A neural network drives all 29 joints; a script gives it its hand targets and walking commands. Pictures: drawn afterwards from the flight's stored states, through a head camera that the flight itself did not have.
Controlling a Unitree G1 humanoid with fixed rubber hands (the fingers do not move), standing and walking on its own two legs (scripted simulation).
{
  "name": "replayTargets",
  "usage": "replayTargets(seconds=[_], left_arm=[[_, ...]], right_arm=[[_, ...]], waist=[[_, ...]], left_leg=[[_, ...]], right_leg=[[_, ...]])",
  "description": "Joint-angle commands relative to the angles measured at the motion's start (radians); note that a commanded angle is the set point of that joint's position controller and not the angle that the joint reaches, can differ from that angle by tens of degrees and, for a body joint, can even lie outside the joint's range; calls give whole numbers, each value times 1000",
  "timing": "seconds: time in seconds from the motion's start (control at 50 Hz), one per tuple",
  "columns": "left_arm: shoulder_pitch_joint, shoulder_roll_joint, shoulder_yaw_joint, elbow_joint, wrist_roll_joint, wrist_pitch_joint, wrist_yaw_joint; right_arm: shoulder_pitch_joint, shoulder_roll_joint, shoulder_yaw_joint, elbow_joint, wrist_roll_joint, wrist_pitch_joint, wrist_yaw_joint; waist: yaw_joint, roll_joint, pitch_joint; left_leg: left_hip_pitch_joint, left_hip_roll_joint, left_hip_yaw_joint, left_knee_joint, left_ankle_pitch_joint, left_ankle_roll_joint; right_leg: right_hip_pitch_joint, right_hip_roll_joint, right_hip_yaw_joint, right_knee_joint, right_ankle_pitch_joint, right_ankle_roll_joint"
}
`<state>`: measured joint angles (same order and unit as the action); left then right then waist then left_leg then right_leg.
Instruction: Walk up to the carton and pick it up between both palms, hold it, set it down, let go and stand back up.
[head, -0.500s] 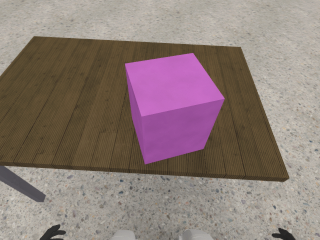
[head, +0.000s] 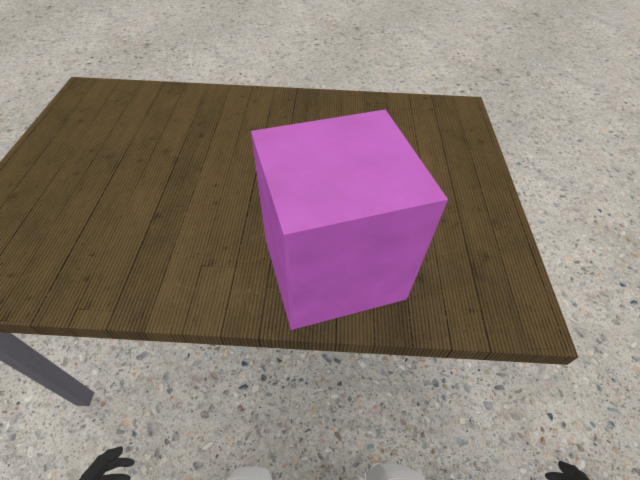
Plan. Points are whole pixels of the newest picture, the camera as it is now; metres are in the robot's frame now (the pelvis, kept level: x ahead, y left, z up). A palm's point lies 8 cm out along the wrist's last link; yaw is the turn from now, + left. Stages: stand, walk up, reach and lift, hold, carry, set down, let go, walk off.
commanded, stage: walk up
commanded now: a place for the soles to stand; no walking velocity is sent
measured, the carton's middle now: (336, 223) +0.47 +0.00 +0.00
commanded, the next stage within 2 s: reach and lift in 0.16 s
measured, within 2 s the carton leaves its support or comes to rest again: neither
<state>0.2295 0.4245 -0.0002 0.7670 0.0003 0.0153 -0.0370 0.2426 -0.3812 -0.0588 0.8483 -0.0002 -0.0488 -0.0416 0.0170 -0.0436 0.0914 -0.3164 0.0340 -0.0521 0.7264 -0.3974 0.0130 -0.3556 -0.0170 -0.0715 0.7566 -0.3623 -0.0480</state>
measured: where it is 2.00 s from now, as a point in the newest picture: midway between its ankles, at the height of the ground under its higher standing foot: outside the picture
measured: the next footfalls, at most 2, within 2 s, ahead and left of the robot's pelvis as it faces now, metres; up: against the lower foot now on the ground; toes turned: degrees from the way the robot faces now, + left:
none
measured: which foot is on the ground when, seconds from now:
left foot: down 0.00-1.00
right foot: down 0.00-1.00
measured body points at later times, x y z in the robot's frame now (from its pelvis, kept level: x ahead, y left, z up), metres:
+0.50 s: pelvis +0.01 +0.00 +0.00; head +0.02 +0.01 +0.45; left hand +0.19 +0.27 -0.08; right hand +0.16 -0.32 -0.08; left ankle +0.02 +0.17 -0.71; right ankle +0.03 -0.09 -0.71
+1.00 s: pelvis -0.01 -0.01 +0.02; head -0.02 +0.01 +0.47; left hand +0.19 +0.23 -0.05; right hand +0.14 -0.31 -0.04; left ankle +0.02 +0.16 -0.71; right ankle +0.03 -0.09 -0.71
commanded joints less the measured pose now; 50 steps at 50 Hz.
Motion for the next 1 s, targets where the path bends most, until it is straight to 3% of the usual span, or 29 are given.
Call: replayTargets(seconds=[0.0, 0.02, 0.04, 0.06, 0.08, 0.1, 0.12, 0.14, 0.16, 0.18, 0.2, 0.22, 0.24, 0.28, 0.32, 0.36, 0.4, 0.44, 0.46, 0.5, 0.6, 0.68, 0.7, 0.82, 0.88, 0.9, 0.96, 0.98], left_arm=[[-71, 172, 90, -55, 21, -13, 8], [-51, 175, 96, -42, 26, -11, 11], [-16, 176, 99, -37, 30, -16, 9], [7, 180, 99, -29, 29, -23, 12], [10, 216, 109, -16, 37, -30, 11], [0, 244, 116, -29, 39, -36, 11], [-30, 245, 113, -26, 28, -38, 12], [-39, 241, 109, -45, 28, -36, 16], [-390, 110, 96, -236, 40, 199, 59], [-375, 104, 86, -294, 53, 290, 64], [-340, 75, 80, -327, 72, 340, 75], [-301, 51, 80, -312, 72, 349, 78], [-314, 36, 66, -366, 51, 359, 77], [-268, 31, 57, -442, 29, 381, 74], [-224, 40, 75, -484, 41, 387, 75], [-152, 19, 86, -506, 60, 369, 82], [-111, -3, 109, -499, 84, 356, 88], [-91, 0, 121, -490, 94, 342, 93], [-89, 5, 133, -481, 89, 332, 94], [-83, 3, 142, -438, 101, 331, 96], [-120, -28, 106, -451, 49, 286, 114], [-90, -68, 82, -462, 12, 241, 137], [-80, -81, 70, -462, 4, 234, 145], [-114, -135, 42, -486, -27, 189, 164], [-108, -138, 45, -506, -15, 181, 172], [-114, -152, 42, -526, -12, 167, 177], [-75, -188, 31, -571, 8, 150, 207], [-69, -193, 24, -591, -7, 132, 212]], right_arm=[[29, -332, -55, -34, -16, -34, -11], [1, -344, -53, -45, -17, -31, -13], [-28, -335, -52, -48, -11, -29, -12], [-56, -306, -43, -54, -8, -26, -12], [-61, -270, -35, -63, -1, -21, -12], [-29, -238, -23, -59, 6, -15, -12], [-16, -222, -22, -49, -1, -11, -13], [13, -220, -26, -44, -2, -10, -11], [-338, -48, -123, 136, -122, -196, 45], [-308, -123, -148, 132, -136, -198, 86], [-254, -159, -163, 134, -144, -194, 106], [-264, -181, -167, 142, -145, -202, 116], [-267, -178, -179, 132, -143, -205, 114], [-235, -179, -190, 92, -120, -209, 113], [-176, -182, -173, 83, -93, -212, 110], [-136, -187, -136, 76, -65, -222, 116], [-139, -195, -116, 68, -46, -231, 126], [-148, -210, -106, 68, -35, -239, 139], [-168, -216, -103, 41, -24, -237, 146], [-176, -203, -88, 36, -22, -233, 150], [-170, -183, -95, -57, -11, -224, 171], [-135, -168, -95, -121, 13, -225, 196], [-135, -183, -108, -115, 22, -219, 206], [-167, -169, -112, -215, 59, -215, 228], [-160, -186, -103, -231, 78, -205, 234], [-161, -178, -89, -265, 89, -209, 238], [-168, -205, -101, -243, 112, -208, 261], [-160, -202, -106, -234, 123, -211, 266]], waist=[[-16, 123, -75], [5, 138, -58], [24, 157, -73], [38, 108, -83], [32, 32, -103], [14, -50, -104], [-1, -46, -98], [-7, -26, -100], [-86, 125, -92], [-79, 111, -63], [-92, 158, -51], [-68, 126, -52], [-79, 74, -76], [-80, 23, -149], [-94, 5, -235], [-78, 14, -255], [-53, 44, -212], [-32, 30, -205], [-24, -6, -196], [-2, -7, -152], [4, -73, -141], [27, -68, -177], [18, -51, -171], [11, -88, -113], [12, -109, -122], [7, -90, -130], [22, 1, -144], [15, -18, -161]], left_leg=[[7, 234, -366, -250, 186, 200], [-47, 249, -359, -234, 233, 225], [-60, 226, -317, -182, 284, 204], [-80, 170, -237, -138, 267, 155], [-115, 93, -124, -43, 253, 94], [-139, 2, 0, 66, 182, 42], [-124, -22, 65, 88, 61, 22], [-99, -28, 80, 82, -52, 22], [-151, 5, 74, -62, -34, -31], [-242, 27, 93, -77, -103, -11], [-317, 50, 94, -118, -178, -1], [-350, 57, 91, -124, -154, 0], [-269, 48, 88, -100, -98, -10], [-104, 36, 82, -58, 40, -26], [37, 22, 68, -38, 180, -41], [106, 9, 61, -53, 347, -55], [142, 7, 55, -86, 425, -58], [142, -3, 62, -103, 446, -57], [114, -6, 60, -133, 396, -50], [58, -18, 78, -176, 324, -39], [61, -19, 91, -246, 173, -13], [90, -22, 104, -313, 123, -11], [97, -16, 98, -335, 93, -12], [105, -35, 93, -326, -5, 3], [181, -46, 81, -288, 35, -4], [201, -49, 84, -288, 29, -8], [112, -26, 80, -378, -1, -19], [81, -19, 84, -387, -4, -19]], right_leg=[[-55, -18, 91, 13, 12, 11], [-6, -4, 88, 14, -44, 2], [41, -24, 111, -31, 8, 8], [89, -50, 124, -125, 83, -3], [143, -126, 219, -230, 150, -21], [171, -200, 319, -303, 179, -71], [161, -255, 345, -304, 234, -136], [120, -279, 361, -306, 226, -161], [-71, 0, 5, -37, -67, -30], [0, 17, 0, -5, -51, -30], [87, 34, -19, 36, -9, -18], [118, 33, -23, 44, 25, -15], [85, 15, -12, 5, 37, -14], [24, 5, 3, -65, 96, -19], [34, 3, 5, -103, 271, -15], [94, 17, 0, -126, 416, -10], [116, 22, 2, -162, 445, -2], [151, 25, 11, -181, 477, 2], [175, 25, 17, -203, 471, 6], [217, 20, 30, -221, 432, 8], [188, 21, 42, -302, 205, 19], [216, 18, 45, -344, 91, 19], [223, 25, 30, -341, 96, 19], [126, -6, 66, -395, -92, 2], [45, -35, 86, -422, -123, -12], [21, -43, 94, -433, -143, -16], [145, 2, 56, -393, 1, -6], [203, 8, 72, -393, -5, 9]])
